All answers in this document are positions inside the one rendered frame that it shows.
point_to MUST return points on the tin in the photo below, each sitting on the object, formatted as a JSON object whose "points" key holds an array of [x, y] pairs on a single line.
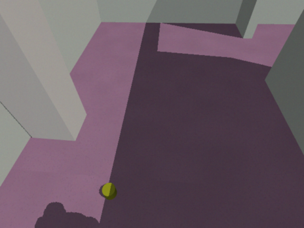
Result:
{"points": [[109, 191]]}

